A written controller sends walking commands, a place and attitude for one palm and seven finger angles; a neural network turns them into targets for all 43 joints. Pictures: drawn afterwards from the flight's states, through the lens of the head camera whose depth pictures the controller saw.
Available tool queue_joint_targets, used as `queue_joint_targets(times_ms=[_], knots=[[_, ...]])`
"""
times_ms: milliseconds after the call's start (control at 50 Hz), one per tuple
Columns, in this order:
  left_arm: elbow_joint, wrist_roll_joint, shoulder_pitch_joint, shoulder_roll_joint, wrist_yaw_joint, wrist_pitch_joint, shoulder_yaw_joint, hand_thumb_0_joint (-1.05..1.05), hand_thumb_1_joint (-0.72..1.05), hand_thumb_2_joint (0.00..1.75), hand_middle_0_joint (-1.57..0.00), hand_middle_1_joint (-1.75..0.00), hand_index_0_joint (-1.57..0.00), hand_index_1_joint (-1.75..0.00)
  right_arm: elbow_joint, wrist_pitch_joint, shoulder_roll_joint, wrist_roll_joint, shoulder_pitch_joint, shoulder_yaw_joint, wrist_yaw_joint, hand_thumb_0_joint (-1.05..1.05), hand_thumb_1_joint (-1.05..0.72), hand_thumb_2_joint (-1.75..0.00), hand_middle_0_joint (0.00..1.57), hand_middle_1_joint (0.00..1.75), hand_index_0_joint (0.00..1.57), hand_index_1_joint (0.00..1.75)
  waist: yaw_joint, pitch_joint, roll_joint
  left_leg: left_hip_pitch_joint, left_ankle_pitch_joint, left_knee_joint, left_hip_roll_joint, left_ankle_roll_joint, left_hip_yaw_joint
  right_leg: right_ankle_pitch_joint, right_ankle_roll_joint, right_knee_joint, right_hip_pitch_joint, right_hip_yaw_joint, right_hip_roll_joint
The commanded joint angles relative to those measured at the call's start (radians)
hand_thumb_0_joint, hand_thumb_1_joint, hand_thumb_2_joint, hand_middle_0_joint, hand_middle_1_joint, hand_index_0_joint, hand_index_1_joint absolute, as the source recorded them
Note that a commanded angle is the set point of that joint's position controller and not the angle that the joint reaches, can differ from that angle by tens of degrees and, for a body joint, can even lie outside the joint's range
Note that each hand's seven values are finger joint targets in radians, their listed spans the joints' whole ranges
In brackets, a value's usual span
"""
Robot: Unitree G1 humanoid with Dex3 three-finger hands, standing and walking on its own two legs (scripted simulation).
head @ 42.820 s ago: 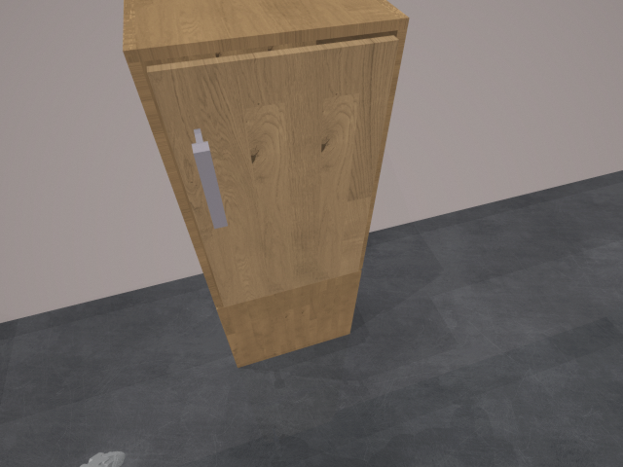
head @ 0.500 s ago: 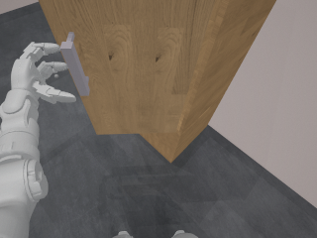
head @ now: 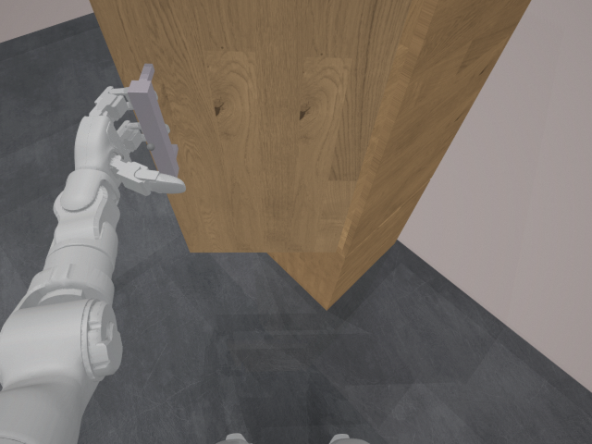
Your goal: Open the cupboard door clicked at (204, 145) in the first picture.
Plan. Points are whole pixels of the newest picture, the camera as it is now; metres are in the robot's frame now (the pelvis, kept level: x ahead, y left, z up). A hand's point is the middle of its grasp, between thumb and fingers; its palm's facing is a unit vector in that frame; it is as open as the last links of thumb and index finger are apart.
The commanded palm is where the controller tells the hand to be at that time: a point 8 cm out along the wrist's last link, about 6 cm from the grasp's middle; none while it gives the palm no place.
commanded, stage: slide the fingers in behind the handle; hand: left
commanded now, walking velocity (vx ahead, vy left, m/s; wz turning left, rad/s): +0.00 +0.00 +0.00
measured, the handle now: (159, 125) +0.53 +0.18 +0.11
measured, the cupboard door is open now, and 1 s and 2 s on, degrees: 47 47 57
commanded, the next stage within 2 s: close the thumb around the handle in 0.72 s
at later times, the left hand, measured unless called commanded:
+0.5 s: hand (169, 145) +0.48 +0.16 +0.12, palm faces +0.02 -1.00 -0.01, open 14.0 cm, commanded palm +0.45 +0.21 +0.11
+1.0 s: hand (167, 148) +0.47 +0.16 +0.12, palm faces +0.01 -1.00 +0.00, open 13.1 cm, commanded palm +0.45 +0.21 +0.11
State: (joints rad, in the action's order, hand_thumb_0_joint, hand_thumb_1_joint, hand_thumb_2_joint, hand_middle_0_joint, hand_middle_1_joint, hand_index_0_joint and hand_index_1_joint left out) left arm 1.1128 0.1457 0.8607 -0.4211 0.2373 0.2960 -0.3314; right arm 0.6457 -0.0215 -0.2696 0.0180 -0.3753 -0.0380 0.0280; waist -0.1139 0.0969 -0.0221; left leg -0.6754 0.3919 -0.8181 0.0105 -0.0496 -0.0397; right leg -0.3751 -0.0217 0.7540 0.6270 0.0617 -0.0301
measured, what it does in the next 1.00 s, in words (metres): stands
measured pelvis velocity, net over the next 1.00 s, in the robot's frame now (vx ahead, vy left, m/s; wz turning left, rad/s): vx -0.01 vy -0.01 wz -0.01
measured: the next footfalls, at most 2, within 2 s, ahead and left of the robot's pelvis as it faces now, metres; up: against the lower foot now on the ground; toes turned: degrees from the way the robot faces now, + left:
none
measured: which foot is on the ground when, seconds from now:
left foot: down 0.00-1.00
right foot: down 0.00-1.00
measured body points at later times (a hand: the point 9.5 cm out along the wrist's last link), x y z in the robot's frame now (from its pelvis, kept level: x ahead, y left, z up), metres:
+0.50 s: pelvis -0.01 -0.02 +0.00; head +0.07 -0.01 +0.45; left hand +0.47 +0.21 +0.12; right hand +0.02 -0.28 -0.12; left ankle +0.00 +0.08 -0.70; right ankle -0.01 -0.11 -0.70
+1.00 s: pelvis -0.01 -0.01 +0.00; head +0.06 -0.01 +0.45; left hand +0.47 +0.21 +0.12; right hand +0.03 -0.28 -0.12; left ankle +0.00 +0.08 -0.70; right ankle -0.01 -0.11 -0.70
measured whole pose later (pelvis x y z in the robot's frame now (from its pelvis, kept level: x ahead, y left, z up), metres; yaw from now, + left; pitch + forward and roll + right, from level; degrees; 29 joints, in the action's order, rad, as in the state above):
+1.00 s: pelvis -0.01 -0.01 +0.00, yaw +0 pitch +13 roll -1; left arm 1.11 0.14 0.84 -0.40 0.20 0.32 -0.32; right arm 0.64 -0.02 -0.27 0.02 -0.38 -0.03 0.03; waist -0.11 0.09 -0.03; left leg -0.65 0.37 -0.79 0.02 -0.03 -0.05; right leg -0.36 -0.04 0.75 0.61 0.05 -0.04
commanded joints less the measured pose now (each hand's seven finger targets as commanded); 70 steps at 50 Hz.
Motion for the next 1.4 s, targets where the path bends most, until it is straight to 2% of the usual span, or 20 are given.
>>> queue_joint_targets(times_ms=[0,60,120,200,260,340,380,440,480,600,680,720,800,860,960,1020,1080,1160,1300,1380], knots=[[-0.269,-0.018,0.449,-0.247,-0.03,0.099,-0.029,0.0,-0.5,0.3,-0.3,-1.2,-0.3,-1.2,-0.079,0.025,-0.159,0.0,-0.116,0.063,0.003,0.0,-0.9,-0.9,0.2,0.3,0.2,0.3,0.003,0.428,-0.116,0.37,-0.446,0.067,0.006,0.026,0.084,0.372,-0.004,-0.049,-0.083,-0.033,-0.02],[-0.196,0.001,0.428,-0.231,-0.014,0.087,-0.022,0.0,-0.5,0.3,-0.3,-1.2,-0.3,-1.2,-0.08,0.018,-0.166,0.005,-0.123,0.061,0.006,0.0,-0.9,-0.9,0.2,0.3,0.2,0.3,-0.02,0.358,-0.001,0.3,-0.389,0.075,0.006,0.015,0.077,0.37,-0.001,-0.062,-0.109,-0.032,-0.024],[-0.218,0.009,0.429,-0.259,-0.004,0.078,-0.046,0.0,-0.5,0.3,-0.3,-1.2,-0.3,-1.2,-0.086,0.019,-0.167,0.009,-0.114,0.062,0.012,0.0,-0.9,-0.9,0.2,0.3,0.2,0.3,-0.002,0.384,-0.049,0.29,-0.352,0.084,0.0,0.014,0.063,0.37,-0.001,-0.069,-0.137,-0.046,-0.018],[-0.282,0.014,0.423,-0.175,-0.01,0.094,0.011,0.0,-0.5,0.3,-0.3,-1.2,-0.3,-1.2,-0.082,0.024,-0.154,0.009,-0.114,0.069,0.005,0.0,-0.9,-0.9,0.2,0.3,0.2,0.3,-0.009,0.418,-0.088,0.369,-0.423,0.075,0.006,0.019,0.07,0.392,-0.002,-0.067,-0.106,-0.038,-0.022],[-0.232,0.022,0.427,-0.143,-0.023,0.079,0.029,0.0,-0.5,0.3,-0.3,-1.2,-0.3,-1.2,-0.069,0.023,-0.156,0.01,-0.12,0.069,0.004,0.0,-0.9,-0.9,0.2,0.3,0.2,0.3,-0.026,0.344,-0.022,0.321,-0.371,0.083,0.004,0.013,0.068,0.364,0.001,-0.08,-0.095,-0.036,-0.023],[-0.208,-0.003,0.454,-0.221,-0.051,0.066,-0.019,0.0,-0.5,0.3,-0.3,-1.2,-0.3,-1.2,-0.069,0.022,-0.16,0.009,-0.117,0.065,0.008,0.0,-0.9,-0.9,0.2,0.3,0.2,0.3,-0.018,0.322,-0.008,0.242,-0.279,0.096,-0.006,0.007,0.055,0.329,0.005,-0.09,-0.129,-0.055,-0.013],[-0.236,-0.016,0.472,-0.262,-0.064,0.09,-0.048,0.0,-0.5,0.3,-0.3,-1.2,-0.3,-1.2,-0.073,0.025,-0.159,0.005,-0.119,0.064,0.009,0.0,-0.9,-0.9,0.2,0.3,0.2,0.3,-0.005,0.37,-0.02,0.249,-0.292,0.093,-0.011,0.005,0.054,0.348,0.005,-0.082,-0.165,-0.062,-0.013],[-0.238,-0.016,0.447,-0.204,-0.05,0.102,-0.004,0.0,-0.5,0.3,-0.3,-1.2,-0.3,-1.2,-0.078,0.031,-0.152,0.006,-0.115,0.064,0.004,0.0,-0.9,-0.9,0.2,0.3,0.2,0.3,-0.007,0.395,-0.064,0.288,-0.322,0.088,-0.009,0.011,0.052,0.37,0.001,-0.076,-0.153,-0.059,-0.014],[-0.212,-0.001,0.431,-0.22,-0.038,0.101,-0.023,0.0,-0.5,0.3,-0.3,-1.2,-0.3,-1.2,-0.074,0.027,-0.158,0.008,-0.12,0.067,0.006,0.0,-0.9,-0.9,0.2,0.3,0.2,0.3,-0.011,0.385,-0.007,0.263,-0.318,0.087,-0.008,0.006,0.049,0.384,0.004,-0.08,-0.175,-0.06,-0.016],[-0.216,0.004,0.433,-0.257,-0.025,0.085,-0.039,0.0,-0.5,0.3,-0.3,-1.2,-0.3,-1.2,-0.081,0.022,-0.16,0.014,-0.11,0.063,0.013,0.0,-0.9,-0.9,0.2,0.3,0.2,0.3,-0.012,0.34,-0.007,0.213,-0.265,0.098,-0.012,-0.001,0.037,0.365,0.01,-0.098,-0.19,-0.075,-0.01],[-0.278,0.013,0.444,-0.231,-0.02,0.108,-0.027,0.0,-0.5,0.3,-0.3,-1.2,-0.3,-1.2,-0.081,0.028,-0.155,0.012,-0.107,0.068,0.012,0.0,-0.9,-0.9,0.2,0.3,0.2,0.3,-0.006,0.412,-0.069,0.29,-0.329,0.087,-0.012,0.004,0.041,0.408,0.004,-0.086,-0.19,-0.072,-0.012],[-0.23,0.016,0.403,-0.233,-0.017,0.101,-0.031,0.0,-0.5,0.3,-0.3,-1.2,-0.3,-1.2,-0.078,0.026,-0.158,0.014,-0.109,0.065,0.013,0.0,-0.9,-0.9,0.2,0.3,0.2,0.3,-0.006,0.369,-0.012,0.257,-0.311,0.095,-0.009,0.004,0.044,0.393,0.005,-0.091,-0.188,-0.066,-0.014],[-0.234,0.015,0.452,-0.188,-0.018,0.09,0.012,0.0,-0.5,0.3,-0.3,-1.2,-0.3,-1.2,-0.071,0.029,-0.16,0.014,-0.108,0.067,0.013,0.0,-0.9,-0.9,0.2,0.3,0.2,0.3,-0.022,0.358,-0.043,0.288,-0.301,0.097,-0.008,0.006,0.052,0.357,0.005,-0.093,-0.134,-0.059,-0.013],[-0.255,0.018,0.443,-0.197,-0.031,0.1,-0.008,0.0,-0.33,0.37,-0.31,-1.22,-0.31,-1.22,-0.07,0.031,-0.159,0.009,-0.112,0.07,0.011,0.0,-0.9,-0.9,0.2,0.3,0.2,0.3,-0.01,0.397,-0.054,0.323,-0.349,0.088,-0.007,0.009,0.058,0.376,0.0,-0.08,-0.137,-0.053,-0.016],[-0.201,0.0,0.458,-0.233,-0.051,0.094,-0.03,0.0,-0.05,0.49,-0.33,-1.25,-0.33,-1.25,-0.068,0.028,-0.165,0.008,-0.114,0.065,0.012,0.0,-0.9,-0.9,0.2,0.3,0.2,0.3,-0.016,0.339,0.002,0.258,-0.294,0.095,-0.007,0.007,0.06,0.334,0.002,-0.085,-0.134,-0.053,-0.015],[-0.217,-0.007,0.48,-0.232,-0.047,0.099,-0.021,0.0,0.12,0.56,-0.34,-1.27,-0.34,-1.27,-0.068,0.031,-0.164,0.008,-0.112,0.065,0.012,0.0,-0.9,-0.9,0.2,0.3,0.2,0.3,-0.017,0.371,-0.043,0.28,-0.302,0.092,-0.006,0.01,0.059,0.341,0.002,-0.081,-0.128,-0.059,-0.013],[-0.245,0.001,0.46,-0.195,-0.042,0.115,-0.005,0.0,0.28,0.64,-0.36,-1.28,-0.36,-1.28,-0.071,0.033,-0.158,0.006,-0.115,0.068,0.008,0.0,-0.9,-0.9,0.2,0.3,0.2,0.3,-0.009,0.415,-0.059,0.333,-0.367,0.084,-0.002,0.015,0.065,0.374,-0.001,-0.068,-0.123,-0.048,-0.018],[-0.204,0.007,0.439,-0.171,-0.04,0.098,0.007,0.0,0.51,0.73,-0.37,-1.31,-0.37,-1.31,-0.07,0.028,-0.16,0.007,-0.119,0.067,0.006,0.0,-0.9,-0.9,0.2,0.3,0.2,0.3,-0.019,0.349,-0.023,0.304,-0.355,0.089,-0.001,0.013,0.067,0.359,-0.001,-0.074,-0.103,-0.039,-0.021],[-0.249,-0.001,0.454,-0.179,-0.066,0.111,-0.006,0.0,0.9,0.9,-0.4,-1.35,-0.4,-1.35,-0.066,0.028,-0.16,0.004,-0.119,0.072,0.004,0.0,-0.9,-0.9,0.2,0.3,0.2,0.3,-0.011,0.391,-0.045,0.348,-0.375,0.087,0.003,0.02,0.075,0.351,-0.003,-0.07,-0.092,-0.038,-0.022],[-0.24,-0.012,0.461,-0.202,-0.064,0.114,-0.01,0.0,0.9,0.9,-0.4,-1.35,-0.4,-1.35,-0.061,0.026,-0.161,0.004,-0.121,0.071,0.006,0.0,-0.9,-0.9,0.2,0.3,0.2,0.3,-0.011,0.384,-0.042,0.325,-0.364,0.089,0.002,0.019,0.074,0.355,-0.003,-0.067,-0.105,-0.04,-0.021]])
